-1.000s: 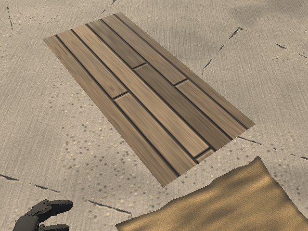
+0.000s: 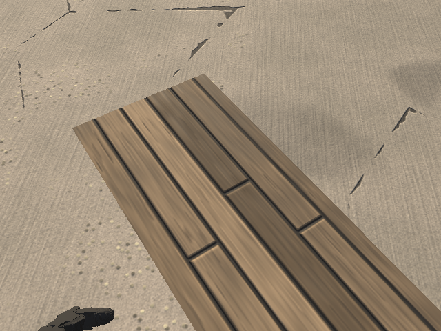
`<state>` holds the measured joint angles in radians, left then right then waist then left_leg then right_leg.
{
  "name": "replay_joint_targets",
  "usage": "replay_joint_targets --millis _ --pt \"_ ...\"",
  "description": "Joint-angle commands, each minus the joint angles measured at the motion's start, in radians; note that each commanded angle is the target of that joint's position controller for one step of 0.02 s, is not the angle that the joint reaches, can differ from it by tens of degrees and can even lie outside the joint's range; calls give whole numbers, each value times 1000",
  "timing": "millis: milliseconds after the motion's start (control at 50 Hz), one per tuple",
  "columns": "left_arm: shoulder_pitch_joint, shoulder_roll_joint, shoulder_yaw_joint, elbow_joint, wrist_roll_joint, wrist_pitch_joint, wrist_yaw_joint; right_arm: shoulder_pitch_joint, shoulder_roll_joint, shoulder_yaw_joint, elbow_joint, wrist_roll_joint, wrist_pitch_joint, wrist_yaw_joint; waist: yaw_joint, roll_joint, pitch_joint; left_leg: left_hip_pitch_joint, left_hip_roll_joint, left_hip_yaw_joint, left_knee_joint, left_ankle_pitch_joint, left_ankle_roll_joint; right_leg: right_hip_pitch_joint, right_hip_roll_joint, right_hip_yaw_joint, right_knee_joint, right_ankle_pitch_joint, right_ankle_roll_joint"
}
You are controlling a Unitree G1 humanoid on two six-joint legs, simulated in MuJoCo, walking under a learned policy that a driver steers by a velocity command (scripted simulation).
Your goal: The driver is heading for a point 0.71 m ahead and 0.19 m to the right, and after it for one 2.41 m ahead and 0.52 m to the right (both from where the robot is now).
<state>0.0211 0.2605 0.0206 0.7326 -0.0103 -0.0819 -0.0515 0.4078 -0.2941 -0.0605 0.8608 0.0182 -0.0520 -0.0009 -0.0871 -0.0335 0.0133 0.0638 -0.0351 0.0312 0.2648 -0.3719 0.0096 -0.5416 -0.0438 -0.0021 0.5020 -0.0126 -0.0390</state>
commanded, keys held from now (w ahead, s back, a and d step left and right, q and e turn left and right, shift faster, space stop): w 0.46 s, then w+e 0.54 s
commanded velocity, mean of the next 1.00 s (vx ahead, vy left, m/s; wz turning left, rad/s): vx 0.50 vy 0.00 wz -0.19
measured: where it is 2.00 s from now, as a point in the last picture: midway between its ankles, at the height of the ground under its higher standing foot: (229, 248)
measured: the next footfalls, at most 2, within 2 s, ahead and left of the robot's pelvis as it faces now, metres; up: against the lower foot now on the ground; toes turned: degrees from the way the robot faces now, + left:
right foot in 0.02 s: +0.19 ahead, -0.12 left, +0.00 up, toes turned -2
left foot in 0.56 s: +0.48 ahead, +0.13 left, +0.00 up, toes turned +1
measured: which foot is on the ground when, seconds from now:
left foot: down 0.00-0.04, up 0.06-0.54, down 0.56-1.00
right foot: up 0.00-0.00, down 0.02-0.56, up 0.58-1.00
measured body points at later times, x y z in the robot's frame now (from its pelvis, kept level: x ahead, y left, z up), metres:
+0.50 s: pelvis +0.27 +0.00 +0.01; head +0.30 +0.00 +0.45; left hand +0.27 +0.28 -0.13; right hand +0.49 -0.23 -0.08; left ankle +0.44 +0.13 -0.71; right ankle +0.15 -0.12 -0.73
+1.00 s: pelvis +0.54 +0.01 +0.01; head +0.56 +0.00 +0.45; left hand +0.77 +0.21 -0.09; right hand +0.49 -0.27 -0.13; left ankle +0.44 +0.13 -0.73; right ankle +0.67 -0.16 -0.69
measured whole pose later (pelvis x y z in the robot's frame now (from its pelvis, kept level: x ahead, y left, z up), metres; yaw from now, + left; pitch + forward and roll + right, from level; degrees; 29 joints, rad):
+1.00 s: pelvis +0.54 +0.01 +0.01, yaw -14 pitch +1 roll +2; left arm 0.10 0.26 0.06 0.77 -0.02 -0.02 -0.04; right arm 0.30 -0.27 -0.07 0.90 0.00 -0.07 -0.01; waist -0.07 -0.03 0.04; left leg 0.08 -0.01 0.26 0.22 -0.31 0.00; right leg -0.64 -0.10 -0.01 0.67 0.00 -0.03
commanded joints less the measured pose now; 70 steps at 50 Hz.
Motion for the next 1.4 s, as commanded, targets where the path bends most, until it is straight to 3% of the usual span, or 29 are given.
replay_joint_targets --millis 20,40,60,80,100,140,220,360,460,500,540,560,580,600,620,660,700,780,880,980,1040,1080,1100,1120,1140,1160,1200,1240,1400 --pt "183 183 71 -4 5 -17 9 -27 -164 -34 -43 -2 7 -13 164 106 -126 -51 218 -70 278 833 110 325 39 -39 -27 -25 -70" --pt "367 257 91 29 14 -13 20 -19 -118 -12 -71 -26 4 -18 225 -2 -283 -260 156 -26 589 561 72 640 -144 166 20 33 -137" --pt "403 309 102 51 8 -6 16 113 0 20 -78 -19 -17 -5 153 -270 -397 -662 -28 -50 911 -145 9 953 -340 637 -91 -213 -293" --pt "396 209 76 41 -8 -4 17 38 -108 -2 -66 -1 -37 0 203 -161 -357 -778 14 -170 1016 -215 20 930 -323 692 -171 -358 -264" --pt "328 179 65 33 -5 -4 22 -59 -148 -15 -98 23 -50 6 194 -113 -209 -840 61 -146 1022 -128 30 806 -295 549 -197 -336 -223" --pt "220 142 53 18 12 -4 22 -136 -127 -15 -113 1 -51 -2 139 -4 -66 -783 138 -104 924 19 21 550 -229 377 -253 -149 -201" --pt "192 132 52 35 12 -24 21 -100 -69 -9 -102 -8 -15 -6 72 -39 -35 -673 179 -99 805 95 -10 379 -185 232 -346 1 -215" --pt "279 183 65 89 -1 -12 44 -334 -32 9 -161 -11 -26 10 140 -16 29 -668 144 -49 392 446 -27 391 -132 70 -387 39 -165" --pt "349 201 73 139 -13 12 49 -442 -53 8 -206 -1 -36 35 162 -26 57 -685 118 -56 267 399 8 542 -202 92 -324 48 -147" --pt "349 209 77 148 -16 23 54 -417 -76 -1 -207 -4 -43 39 133 -36 43 -617 100 -54 235 325 30 574 -218 121 -263 128 -131" --pt "319 200 71 143 -13 31 57 -208 -137 -36 -147 -10 -48 30 19 -27 -82 -303 57 -14 194 312 69 519 -150 84 -31 334 -91" --pt "317 144 48 117 7 29 57 -29 -207 -59 -113 -24 -47 18 -51 51 -235 -1 200 -152 242 336 125 342 -85 41 250 151 -53" --pt "449 22 13 102 4 11 52 33 -288 -79 -92 -28 -36 16 2 320 -375 343 441 -589 154 125 268 -53 85 -4 608 -426 16" --pt "406 118 35 122 -18 -3 50 39 -184 -52 -99 -21 -34 16 -36 255 -372 308 442 -704 60 -22 260 -155 59 130 747 -569 13" --pt "323 179 56 93 -41 -9 48 -31 -141 -36 -105 -20 -37 13 -29 200 -218 188 416 -558 36 -24 214 -219 13 131 782 -494 2" --pt "250 160 61 81 -24 -1 57 -153 -80 -19 -109 -24 -44 14 24 120 -71 -46 341 -350 -30 119 173 -172 -59 104 705 -346 6" --pt "298 123 64 92 -23 24 57 -200 -59 -17 -102 -34 -59 16 74 153 -45 -158 312 -232 -82 238 168 -70 -94 114 660 -278 17" --pt "249 84 63 60 -17 59 58 -209 -87 -30 -68 -36 -72 6 93 105 19 -210 314 -79 -148 351 185 -127 -108 121 565 -168 40" --pt "116 55 53 15 -10 46 29 -177 -122 -41 -41 -31 -58 -12 52 76 49 -161 277 90 -159 417 150 -117 -83 46 286 60 33" --pt "-22 52 46 -59 -11 48 1 -102 -153 -55 -2 -9 -25 -16 9 66 93 5 326 150 -106 508 138 -162 -61 -21 149 4 -6" --pt "12 88 64 -81 -11 53 -9 -123 -188 -66 -5 4 -3 -21 61 108 39 69 336 189 48 915 108 -46 11 -94 134 -137 -57" --pt "237 163 109 -33 -9 55 -1 -169 -200 -67 -22 12 17 -29 195 109 -74 5 286 219 385 1128 62 245 103 -133 61 -116 -107" --pt "374 238 142 -1 -3 61 20 -166 -179 -57 -37 1 11 -32 255 34 -157 -203 236 219 668 866 -1 528 54 -8 5 68 -152" --pt "332 359 156 -13 6 60 34 -61 -24 -11 -93 -52 -13 -18 114 -254 -251 -676 21 162 1058 -196 -85 896 -237 506 11 298 -350" --pt "353 300 136 -58 11 50 28 -103 -95 -13 -85 -22 -47 -5 182 -112 -447 -732 -11 -90 1199 -316 -80 948 -331 730 -87 325 -432" --pt "306 246 119 -63 11 40 23 -206 -134 -25 -114 16 -59 0 195 -47 -336 -790 43 -122 1185 -234 -55 865 -292 565 -98 418 -379" --pt "197 178 103 -69 -15 35 30 -235 -128 -28 -109 -15 -59 -19 126 44 -144 -760 115 -105 1014 -95 -48 585 -197 370 -122 402 -286" --pt "148 172 97 -89 17 40 40 -203 -137 -36 -113 -22 -28 -27 67 -6 -110 -626 124 -109 959 -55 -59 388 -184 322 -168 512 -297" --pt "152 175 87 -55 10 65 72 -275 -71 -9 -119 -21 7 -18 95 -52 -155 -505 88 -72 508 266 -91 325 -97 169 -158 431 -195"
